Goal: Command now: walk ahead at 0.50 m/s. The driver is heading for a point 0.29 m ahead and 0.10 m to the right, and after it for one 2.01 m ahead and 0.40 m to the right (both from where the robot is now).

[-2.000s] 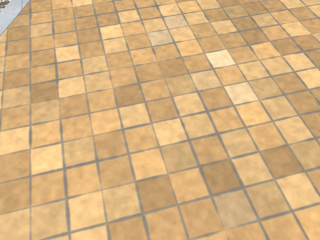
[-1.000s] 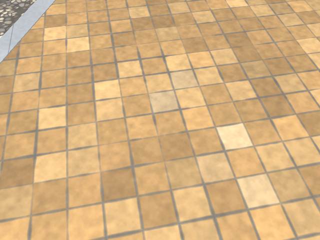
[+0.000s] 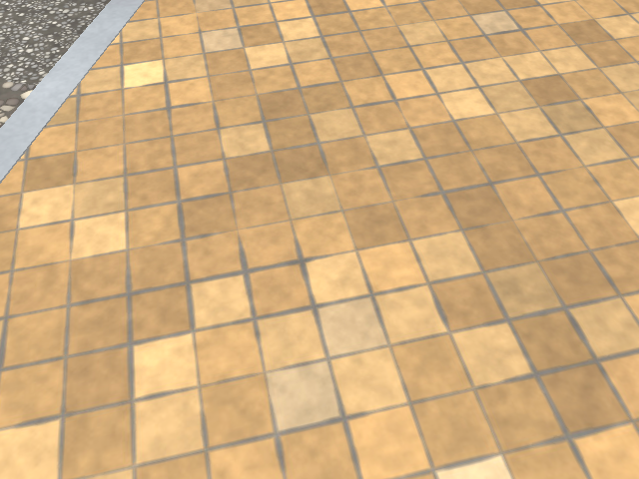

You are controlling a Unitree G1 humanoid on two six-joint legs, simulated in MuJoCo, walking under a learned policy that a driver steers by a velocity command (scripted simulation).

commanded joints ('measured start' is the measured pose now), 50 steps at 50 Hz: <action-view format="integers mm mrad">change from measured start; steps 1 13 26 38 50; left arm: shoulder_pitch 63 8 -227 -111 -246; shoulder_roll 128 114 73 289 200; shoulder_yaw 18 40 39 99 44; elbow -22 -76 -220 -269 -288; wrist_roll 2 -14 21 -2 12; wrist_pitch -11 39 142 111 105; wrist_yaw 7 36 -25 7 15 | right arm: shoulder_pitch -115 167 144 105 119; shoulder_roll -31 -131 -138 -125 -109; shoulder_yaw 4 -31 -22 -36 -26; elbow -80 -51 -62 -155 -130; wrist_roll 5 13 5 11 9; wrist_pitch -12 -54 -34 74 90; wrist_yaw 0 -35 -68 -58 -57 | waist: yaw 8 -64 -13 15 -23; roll -101 21 86 -171 -148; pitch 71 -201 -62 -97 -81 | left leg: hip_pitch -10 698 409 27 212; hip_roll -34 297 191 -56 -79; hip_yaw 44 -250 132 13 -27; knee -103 -361 -486 384 66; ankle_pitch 47 694 315 -579 -360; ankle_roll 6 212 171 -75 -47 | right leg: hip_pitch -16 -526 -456 -93 -166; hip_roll -275 -85 -140 -439 -285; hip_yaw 135 139 29 472 328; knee -67 1087 670 152 84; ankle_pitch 379 -276 22 577 236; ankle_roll -105 27 71 -263 -151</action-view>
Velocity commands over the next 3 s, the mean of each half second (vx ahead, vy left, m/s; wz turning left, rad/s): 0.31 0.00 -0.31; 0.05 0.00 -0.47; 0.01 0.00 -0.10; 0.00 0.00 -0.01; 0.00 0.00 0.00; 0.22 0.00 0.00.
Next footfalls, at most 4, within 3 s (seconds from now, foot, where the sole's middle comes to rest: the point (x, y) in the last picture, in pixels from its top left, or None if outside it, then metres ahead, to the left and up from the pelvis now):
0.18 left None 0.27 0.12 -0.78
0.70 right None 0.24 -0.09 -0.78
1.16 left None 0.28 0.11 -0.78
2.96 right None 0.36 -0.17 -0.78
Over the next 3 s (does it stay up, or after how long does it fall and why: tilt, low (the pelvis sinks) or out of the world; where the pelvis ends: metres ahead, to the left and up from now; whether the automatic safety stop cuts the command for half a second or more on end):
stays up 0.32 -0.05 -0.02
